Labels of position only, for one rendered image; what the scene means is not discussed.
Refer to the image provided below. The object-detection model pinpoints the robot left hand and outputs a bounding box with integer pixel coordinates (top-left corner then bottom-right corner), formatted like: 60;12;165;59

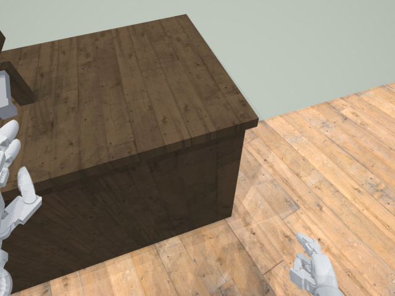
0;120;42;249

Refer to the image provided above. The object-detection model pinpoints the robot right hand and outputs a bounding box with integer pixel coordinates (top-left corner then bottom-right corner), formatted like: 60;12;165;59
290;232;339;295

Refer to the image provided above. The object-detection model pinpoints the tap lever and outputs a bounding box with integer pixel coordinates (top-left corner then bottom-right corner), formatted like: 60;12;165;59
0;70;17;120

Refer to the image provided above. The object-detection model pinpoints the counter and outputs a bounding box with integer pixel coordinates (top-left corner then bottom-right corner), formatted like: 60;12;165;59
0;14;259;294

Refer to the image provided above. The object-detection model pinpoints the left robot forearm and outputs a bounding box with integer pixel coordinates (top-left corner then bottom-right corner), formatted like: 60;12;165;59
0;249;12;296

